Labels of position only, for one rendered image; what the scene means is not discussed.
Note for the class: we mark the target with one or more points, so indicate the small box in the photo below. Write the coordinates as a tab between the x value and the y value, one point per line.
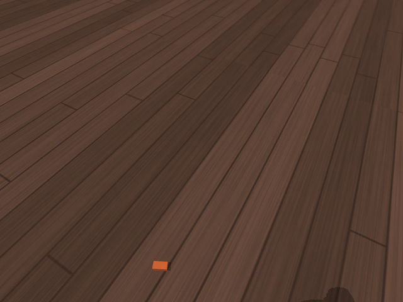
160	266

